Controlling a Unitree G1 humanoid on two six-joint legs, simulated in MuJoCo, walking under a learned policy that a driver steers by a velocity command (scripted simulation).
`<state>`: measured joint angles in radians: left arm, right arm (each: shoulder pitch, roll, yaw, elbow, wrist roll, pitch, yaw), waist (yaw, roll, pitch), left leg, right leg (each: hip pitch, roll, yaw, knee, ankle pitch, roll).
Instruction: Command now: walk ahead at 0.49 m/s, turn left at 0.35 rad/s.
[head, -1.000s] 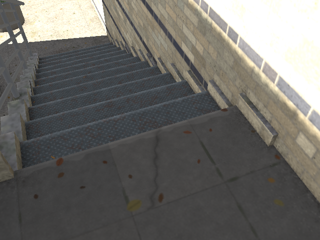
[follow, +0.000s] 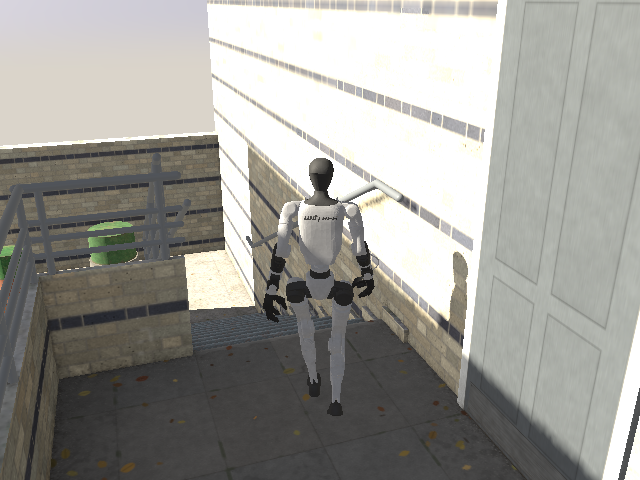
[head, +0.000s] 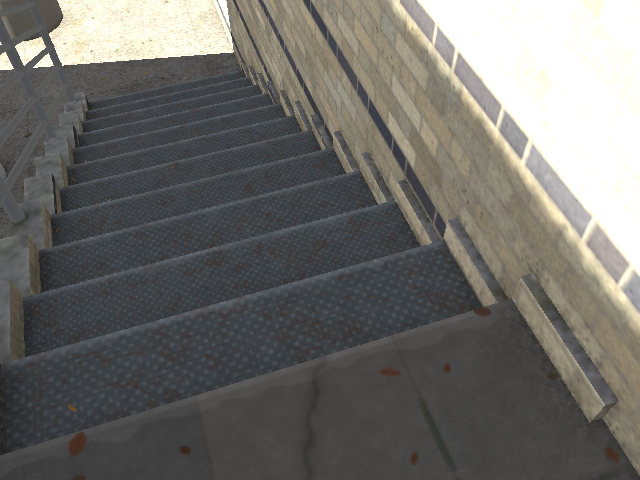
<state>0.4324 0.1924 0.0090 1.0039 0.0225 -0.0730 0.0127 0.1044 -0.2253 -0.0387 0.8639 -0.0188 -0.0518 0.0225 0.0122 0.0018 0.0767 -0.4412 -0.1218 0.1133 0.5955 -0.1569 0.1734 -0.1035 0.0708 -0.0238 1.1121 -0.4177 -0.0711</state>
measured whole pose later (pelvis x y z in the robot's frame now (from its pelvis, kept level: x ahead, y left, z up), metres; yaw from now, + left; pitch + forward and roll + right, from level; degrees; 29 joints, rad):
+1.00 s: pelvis +0.48 +0.05 +0.01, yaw +36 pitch +1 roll -2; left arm 0.42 0.25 0.01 0.90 0.01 -0.06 0.03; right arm 0.07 -0.24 -0.04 0.66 -0.05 0.00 0.04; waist 0.05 0.00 0.04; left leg -0.43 -0.04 0.08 0.62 -0.24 0.15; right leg -0.06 -0.04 -0.27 0.56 -0.47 -0.02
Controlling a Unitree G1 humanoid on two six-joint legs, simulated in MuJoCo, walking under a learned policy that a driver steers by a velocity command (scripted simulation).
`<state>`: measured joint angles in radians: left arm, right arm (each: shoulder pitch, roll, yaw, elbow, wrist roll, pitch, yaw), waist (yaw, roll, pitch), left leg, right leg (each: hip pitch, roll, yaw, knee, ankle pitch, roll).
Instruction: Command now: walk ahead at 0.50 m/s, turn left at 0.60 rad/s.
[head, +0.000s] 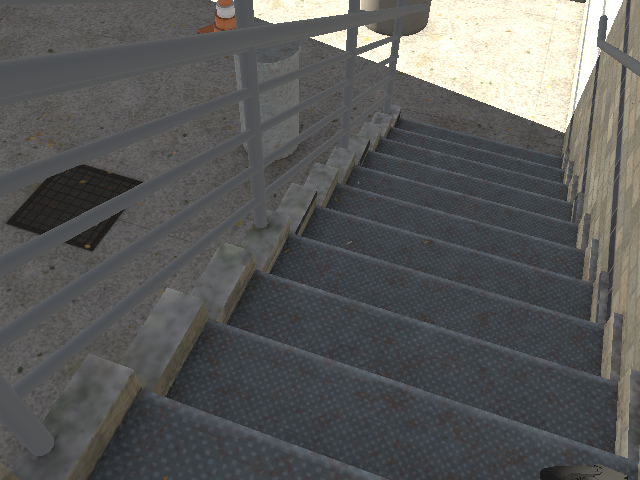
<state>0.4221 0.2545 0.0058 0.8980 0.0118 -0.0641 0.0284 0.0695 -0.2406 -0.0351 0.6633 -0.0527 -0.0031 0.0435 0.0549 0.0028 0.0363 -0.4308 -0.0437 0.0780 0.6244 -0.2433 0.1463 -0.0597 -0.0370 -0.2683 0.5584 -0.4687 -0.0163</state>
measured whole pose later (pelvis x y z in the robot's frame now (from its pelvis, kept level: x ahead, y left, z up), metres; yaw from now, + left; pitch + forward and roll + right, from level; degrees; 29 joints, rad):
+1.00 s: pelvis +0.47 -0.04 -0.17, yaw -20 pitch +0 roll +0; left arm 0.51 0.23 0.04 0.92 0.01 -0.04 0.03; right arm 0.13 -0.26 -0.05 0.83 -0.06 -0.02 0.02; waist 0.06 0.03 -0.03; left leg -0.71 0.08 -0.12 0.87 0.22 -0.02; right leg -0.20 0.19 0.17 0.68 -0.45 -0.13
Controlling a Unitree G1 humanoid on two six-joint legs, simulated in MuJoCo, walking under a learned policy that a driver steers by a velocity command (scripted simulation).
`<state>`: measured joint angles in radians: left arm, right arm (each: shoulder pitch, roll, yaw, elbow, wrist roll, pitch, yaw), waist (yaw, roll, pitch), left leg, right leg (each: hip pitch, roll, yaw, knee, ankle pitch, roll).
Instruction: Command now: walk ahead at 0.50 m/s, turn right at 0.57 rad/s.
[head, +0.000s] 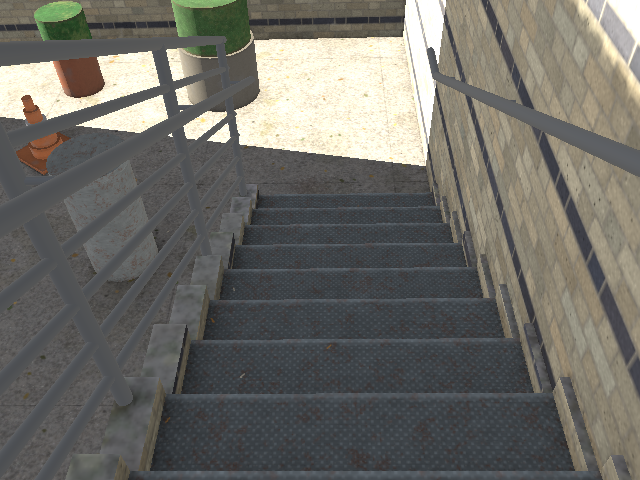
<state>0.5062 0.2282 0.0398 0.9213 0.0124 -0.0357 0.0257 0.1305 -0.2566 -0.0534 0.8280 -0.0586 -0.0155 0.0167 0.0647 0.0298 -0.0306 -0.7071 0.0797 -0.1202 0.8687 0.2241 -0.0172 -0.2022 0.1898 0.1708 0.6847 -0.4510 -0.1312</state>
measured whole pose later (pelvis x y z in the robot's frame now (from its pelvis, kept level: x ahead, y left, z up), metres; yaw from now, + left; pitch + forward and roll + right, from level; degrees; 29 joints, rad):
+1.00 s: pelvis +0.53 -0.03 -0.31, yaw -16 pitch -1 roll +0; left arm 0.17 0.18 0.04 0.98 0.03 -0.05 0.00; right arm 0.45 -0.16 -0.02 1.08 -0.03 -0.04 -0.04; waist -0.09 0.01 0.08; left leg -0.43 0.00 -0.05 1.66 -0.59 0.08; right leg -0.32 0.05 -0.09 0.53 -0.19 -0.12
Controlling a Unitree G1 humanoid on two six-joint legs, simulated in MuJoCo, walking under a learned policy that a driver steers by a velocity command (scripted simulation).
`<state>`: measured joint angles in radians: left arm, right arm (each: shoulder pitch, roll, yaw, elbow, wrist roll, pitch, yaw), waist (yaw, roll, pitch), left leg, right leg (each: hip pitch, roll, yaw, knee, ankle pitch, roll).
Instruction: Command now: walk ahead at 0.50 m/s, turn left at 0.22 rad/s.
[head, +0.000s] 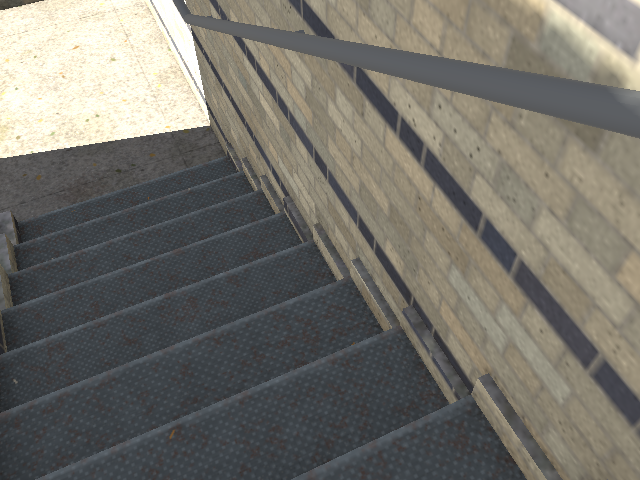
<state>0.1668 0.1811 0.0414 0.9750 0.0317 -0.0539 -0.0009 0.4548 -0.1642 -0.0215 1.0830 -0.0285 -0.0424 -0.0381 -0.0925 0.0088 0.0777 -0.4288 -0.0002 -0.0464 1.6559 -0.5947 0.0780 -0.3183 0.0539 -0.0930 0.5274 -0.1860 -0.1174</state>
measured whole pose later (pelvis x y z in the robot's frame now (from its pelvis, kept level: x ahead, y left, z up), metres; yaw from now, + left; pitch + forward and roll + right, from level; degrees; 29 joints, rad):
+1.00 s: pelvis +0.23 +0.03 -0.16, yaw +34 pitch -1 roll -3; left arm 0.03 0.19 -0.02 0.62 0.06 0.09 0.02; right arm 0.37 -0.22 0.00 0.76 -0.02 0.03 -0.05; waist -0.09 -0.06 0.00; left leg -0.40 -0.17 -0.30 0.55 -0.18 0.09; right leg -0.86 0.09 0.03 1.52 -0.31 0.12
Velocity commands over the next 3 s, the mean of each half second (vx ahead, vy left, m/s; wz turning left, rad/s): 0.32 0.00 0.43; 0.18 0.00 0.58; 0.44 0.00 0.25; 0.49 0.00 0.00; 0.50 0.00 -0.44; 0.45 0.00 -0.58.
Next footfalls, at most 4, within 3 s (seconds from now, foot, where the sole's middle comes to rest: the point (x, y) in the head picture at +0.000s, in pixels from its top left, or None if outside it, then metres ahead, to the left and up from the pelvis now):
0.44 left None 0.33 0.17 -0.93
1.16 right None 0.33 -0.08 -0.93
1.62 left None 0.35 0.17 -0.93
2.06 right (221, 445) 0.67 0.24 -1.09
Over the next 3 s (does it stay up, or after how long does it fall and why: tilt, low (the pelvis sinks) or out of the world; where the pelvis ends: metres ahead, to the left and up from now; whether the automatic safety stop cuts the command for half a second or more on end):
stays up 0.94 0.50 -0.51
